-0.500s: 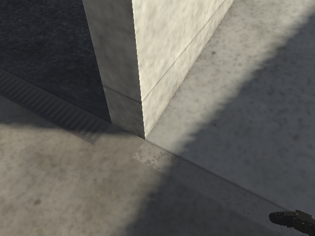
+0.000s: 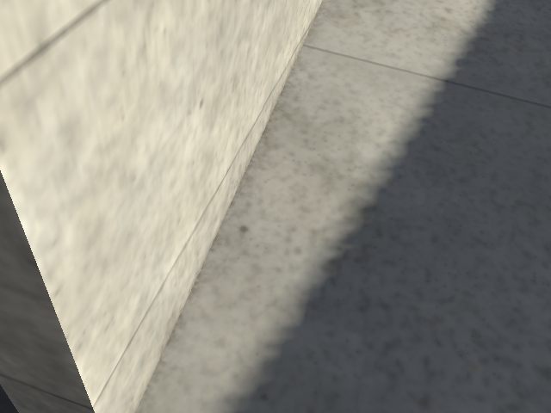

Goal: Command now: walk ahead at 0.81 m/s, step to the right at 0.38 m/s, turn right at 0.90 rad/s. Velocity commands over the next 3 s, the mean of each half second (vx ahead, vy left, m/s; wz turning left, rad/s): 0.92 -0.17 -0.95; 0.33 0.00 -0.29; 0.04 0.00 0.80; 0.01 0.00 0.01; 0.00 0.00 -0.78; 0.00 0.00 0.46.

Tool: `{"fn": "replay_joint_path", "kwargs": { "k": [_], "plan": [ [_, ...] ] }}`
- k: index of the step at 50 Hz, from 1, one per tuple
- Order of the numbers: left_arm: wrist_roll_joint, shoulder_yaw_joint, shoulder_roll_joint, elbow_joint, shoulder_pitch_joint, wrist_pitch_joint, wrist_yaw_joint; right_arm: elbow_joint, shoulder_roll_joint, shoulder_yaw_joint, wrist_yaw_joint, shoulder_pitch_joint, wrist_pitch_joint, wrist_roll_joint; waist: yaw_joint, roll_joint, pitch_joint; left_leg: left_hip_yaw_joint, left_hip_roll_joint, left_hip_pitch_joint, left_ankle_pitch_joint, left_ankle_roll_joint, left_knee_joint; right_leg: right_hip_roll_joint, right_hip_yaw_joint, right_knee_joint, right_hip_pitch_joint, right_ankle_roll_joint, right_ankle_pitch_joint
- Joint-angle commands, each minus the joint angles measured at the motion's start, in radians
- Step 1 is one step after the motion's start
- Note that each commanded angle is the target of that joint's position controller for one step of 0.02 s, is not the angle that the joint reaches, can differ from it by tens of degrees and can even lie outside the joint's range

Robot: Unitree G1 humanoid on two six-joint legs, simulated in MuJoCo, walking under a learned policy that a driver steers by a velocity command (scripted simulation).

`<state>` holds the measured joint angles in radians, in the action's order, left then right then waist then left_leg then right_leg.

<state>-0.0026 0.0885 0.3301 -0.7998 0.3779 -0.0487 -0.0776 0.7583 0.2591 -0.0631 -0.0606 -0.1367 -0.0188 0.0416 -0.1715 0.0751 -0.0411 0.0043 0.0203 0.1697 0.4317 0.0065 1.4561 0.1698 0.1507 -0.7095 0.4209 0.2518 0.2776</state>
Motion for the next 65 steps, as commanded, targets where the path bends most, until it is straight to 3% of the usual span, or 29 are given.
{"fn": "replay_joint_path", "kwargs": {
  "k": [1, 3, 6, 11, 13, 14, 15, 16, 17, 18, 21, 27, 28, 29, 31, 32, 33, 34, 35, 36, 38, 41, 53, 57, 61, 62, 63, 64, 65],
  "plan": [
    [0.017, 0.024, 0.108, 0.109, -0.093, 0.041, 0.006, -0.140, 0.166, -0.015, 0.001, 0.013, -0.035, 0.008, 0.149, -0.207, -0.059, 0.114, -0.005, 0.437, 0.112, -0.019, -0.071, -0.350, -0.913, 0.575, -0.158, 0.214, 0.218],
    [0.034, 0.015, 0.116, 0.108, -0.091, 0.067, 0.008, -0.116, 0.222, -0.024, -0.006, 0.046, -0.015, -0.006, 0.151, -0.251, -0.051, 0.116, 0.059, 0.277, 0.102, -0.053, -0.287, -0.321, -0.798, 0.587, 0.023, 0.156, 0.148],
    [0.059, 0.024, 0.160, 0.086, -0.047, 0.097, -0.003, -0.156, 0.152, -0.002, -0.003, 0.126, -0.016, -0.035, 0.125, -0.172, -0.016, 0.099, 0.078, 0.178, -0.022, -0.060, -0.588, -0.250, -0.697, 0.537, 0.068, 0.105, 0.046],
    [0.020, 0.024, 0.140, 0.040, 0.089, 0.106, -0.001, -0.212, 0.100, 0.034, 0.002, 0.295, -0.024, -0.020, 0.028, -0.073, 0.028, 0.052, -0.019, 0.341, -0.280, -0.055, -0.861, -0.194, -0.674, 0.419, -0.332, -0.008, -0.185],
    [0.004, 0.023, 0.159, 0.028, 0.042, 0.120, 0.001, -0.188, 0.110, 0.031, -0.001, 0.174, -0.026, -0.015, 0.114, -0.040, 0.102, 0.018, -0.070, 0.091, -0.234, -0.015, -0.949, -0.149, -0.607, 0.268, -0.283, -0.064, -0.624],
    [-0.016, 0.025, 0.180, 0.036, -0.026, 0.137, 0.006, -0.156, 0.157, 0.012, -0.006, 0.006, -0.030, -0.002, 0.227, -0.055, 0.191, 0.058, -0.027, -0.183, -0.238, 0.028, -0.970, -0.124, -0.559, 0.107, -0.143, -0.101, -0.788],
    [-0.037, 0.011, 0.158, 0.067, -0.075, 0.156, 0.017, -0.125, 0.272, -0.026, -0.008, -0.229, -0.039, 0.029, 0.343, -0.201, 0.351, 0.325, 0.187, -0.470, 0.005, 0.114, -1.039, -0.058, -0.458, -0.196, 0.013, -0.150, -0.700],
    [-0.026, -0.039, -0.009, 0.086, -0.062, 0.157, 0.040, -0.075, 0.321, -0.050, -0.001, -0.332, -0.045, 0.027, 0.324, -0.372, 0.424, 0.642, 0.434, -0.675, 0.201, 0.188, -1.136, 0.009, -0.312, -0.395, 0.255, -0.170, 0.084],
    [-0.004, -0.056, -0.005, 0.088, -0.073, 0.126, 0.053, -0.052, 0.286, -0.048, 0.004, -0.247, -0.040, 0.016, 0.284, -0.378, 0.315, 0.825, 0.472, -0.606, 0.326, 0.222, -1.203, -0.055, -0.239, -0.531, 0.453, -0.158, 0.194],
    [0.029, -0.046, 0.048, 0.079, -0.133, 0.103, 0.055, -0.051, 0.206, -0.034, 0.010, -0.201, -0.045, 0.016, 0.282, -0.172, 0.186, 0.639, 0.406, -0.510, 0.271, 0.187, -1.186, -0.141, -0.231, -0.568, 0.496, -0.150, 0.107],
    [0.035, -0.057, -0.006, 0.177, -0.360, 0.081, 0.023, 0.089, 0.089, 0.006, 0.036, -0.343, -0.080, 0.014, 0.307, -0.153, 0.025, 0.213, 0.257, -0.416, -0.212, 0.083, -1.218, -0.192, -0.183, -0.617, 0.550, -0.147, 0.063],
    [0.042, -0.096, -0.035, 0.359, -0.507, 0.039, 0.005, 0.070, 0.134, 0.012, 0.032, -0.133, -0.119, -0.009, 0.118, -0.154, -0.101, -0.102, 0.225, -0.086, -0.709, 0.050, -1.344, -0.236, -0.112, -0.468, 0.496, -0.186, 0.115],
    [0.037, -0.099, -0.038, 0.321, -0.448, 0.035, -0.003, 0.052, 0.144, 0.012, 0.034, -0.098, -0.106, -0.017, 0.101, -0.124, -0.037, -0.226, 0.127, 0.003, -0.906, 0.034, -1.297, -0.172, -0.028, -0.377, 0.271, -0.174, 0.025],
    [-0.055, -0.081, -0.011, 0.365, -0.355, 0.064, -0.012, 0.003, 0.316, -0.036, -0.001, -0.059, -0.081, -0.080, 0.049, -0.209, 0.004, -0.214, 0.137, 0.079, -1.274, 0.031, -1.171, -0.162, -0.003, -0.286, 0.071, -0.204, -0.042],
    [-0.055, -0.022, 0.123, 0.330, -0.130, 0.051, -0.020, -0.019, 0.398, -0.062, -0.019, -0.083, -0.059, -0.062, -0.072, -0.253, 0.212, -0.184, 0.217, 0.032, -1.532, 0.020, -0.874, -0.100, -0.015, -0.221, -0.276, -0.164, -0.077],
    [-0.048, 0.026, 0.207, 0.256, 0.068, 0.037, 0.002, -0.048, 0.358, -0.054, -0.020, -0.071, -0.059, -0.046, -0.145, -0.201, 0.316, -0.155, 0.177, 0.157, -1.275, -0.014, -0.588, -0.104, -0.107, -0.116, -0.574, -0.111, -0.169],
    [-0.071, 0.025, 0.231, 0.243, -0.019, 0.019, 0.037, -0.013, 0.183, -0.010, 0.010, -0.227, -0.075, -0.010, -0.008, 0.035, 0.256, -0.131, 0.033, 0.362, -0.094, -0.059, -0.298, -0.180, -0.297, 0.056, -0.709, -0.062, -0.347],
    [-0.020, 0.007, 0.293, 0.346, -0.118, 0.031, 0.066, -0.011, 0.114, 0.028, 0.043, -0.403, -0.102, 0.032, 0.135, 0.314, 0.446, -0.026, -0.013, 0.490, 0.304, -0.043, 0.127, -0.461, -0.691, -0.033, -0.850, 0.133, -1.012],
    [0.026, -0.014, 0.213, 0.401, -0.094, 0.046, 0.064, -0.024, 0.267, 0.001, 0.063, -0.341, -0.119, -0.025, 0.033, 0.147, 0.653, 0.131, -0.038, 0.540, 0.211, -0.054, 0.280, -0.595, -0.897, 0.160, -0.844, 0.250, -0.951],
    [0.022, -0.023, 0.181, 0.351, -0.112, 0.068, 0.053, -0.036, 0.277, -0.004, 0.060, -0.253, -0.107, -0.070, 0.066, -0.065, 0.520, 0.094, -0.008, 0.589, 0.088, -0.067, 0.258, -0.555, -0.848, 0.248, -0.685, 0.197, -0.720],
    [-0.012, -0.042, 0.104, 0.305, -0.170, 0.115, 0.046, -0.029, 0.184, 0.026, 0.029, -0.261, -0.063, -0.055, 0.157, -0.199, 0.286, 0.067, 0.084, 0.549, 0.027, -0.071, 0.161, -0.487, -0.596, 0.229, -0.370, 0.088, -0.746],
    [0.026, -0.056, 0.059, 0.245, -0.246, 0.137, 0.038, -0.020, 0.137, 0.022, 0.015, -0.287, -0.009, -0.088, 0.246, -0.086, 0.188, 0.091, 0.080, 0.448, 0.020, -0.052, 0.083, -0.476, -0.398, 0.346, -0.056, 0.045, -0.623],
    [0.010, -0.027, 0.076, 0.176, -0.248, 0.028, 0.123, -0.195, 0.014, 0.025, 0.032, 0.002, 0.042, -0.034, 0.166, 0.047, 0.105, -0.040, 0.091, 0.711, -0.165, -0.109, -0.233, -0.483, -0.015, 0.379, -0.373, -0.066, -0.568],
    [-0.010, -0.002, 0.123, 0.164, -0.240, 0.000, 0.112, -0.251, 0.012, 0.028, 0.072, 0.043, 0.050, -0.041, 0.149, 0.077, 0.092, -0.117, 0.077, 0.633, -0.032, -0.047, -0.408, -0.530, 0.023, 0.328, -0.481, -0.096, -0.749],
    [-0.056, 0.009, 0.135, 0.148, -0.310, 0.005, 0.091, -0.199, 0.100, -0.022, 0.076, -0.182, 0.053, -0.054, 0.277, 0.075, 0.185, -0.213, -0.070, 0.223, -0.135, 0.062, -0.789, -0.468, 0.105, 0.027, -0.463, -0.188, -1.112],
    [-0.052, -0.001, 0.100, 0.144, -0.265, 0.021, 0.088, -0.179, 0.184, -0.062, 0.057, -0.271, 0.056, -0.050, 0.314, -0.037, 0.209, -0.077, -0.087, -0.001, -0.359, 0.120, -0.926, -0.404, 0.081, -0.185, -0.287, -0.254, -0.784],
    [0.026, -0.032, -0.020, 0.195, -0.202, 0.037, 0.079, -0.194, 0.342, -0.100, 0.044, -0.232, 0.068, -0.060, 0.187, -0.395, 0.260, 0.284, 0.139, -0.276, -0.956, 0.259, -0.819, -0.249, 0.042, -0.490, 0.109, -0.355, 0.328],
    [0.047, -0.028, 0.022, 0.213, -0.247, 0.060, 0.068, -0.270, 0.308, -0.086, 0.048, -0.209, 0.050, -0.023, 0.239, -0.322, 0.453, 0.637, 0.286, -0.369, -0.923, 0.452, -0.918, -0.134, -0.196, -0.747, 0.281, -0.391, 0.437],
    [-0.005, -0.013, 0.077, 0.232, -0.388, 0.079, 0.064, -0.271, 0.274, -0.080, 0.056, -0.208, 0.032, -0.004, 0.309, -0.172, 0.404, 0.637, 0.303, -0.312, -0.711, 0.454, -1.018, -0.137, -0.261, -0.778, 0.344, -0.370, 0.340]
  ]
}}
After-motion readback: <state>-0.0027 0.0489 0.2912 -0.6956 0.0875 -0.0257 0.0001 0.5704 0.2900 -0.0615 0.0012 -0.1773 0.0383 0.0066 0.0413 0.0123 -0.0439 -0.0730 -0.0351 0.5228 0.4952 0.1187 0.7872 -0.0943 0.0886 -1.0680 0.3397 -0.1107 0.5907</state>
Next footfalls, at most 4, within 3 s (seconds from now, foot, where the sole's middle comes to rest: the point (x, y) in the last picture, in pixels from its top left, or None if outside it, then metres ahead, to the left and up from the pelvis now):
0.28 left None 0.42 0.15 -0.72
0.66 right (414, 384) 0.63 -0.27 -0.67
1.22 left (377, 280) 0.88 -0.16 -0.64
1.64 right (457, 299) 0.87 -0.37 -0.63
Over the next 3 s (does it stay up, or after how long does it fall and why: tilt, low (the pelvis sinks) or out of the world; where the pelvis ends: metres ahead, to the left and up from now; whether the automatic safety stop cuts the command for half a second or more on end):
stays up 0.73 -0.23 0.10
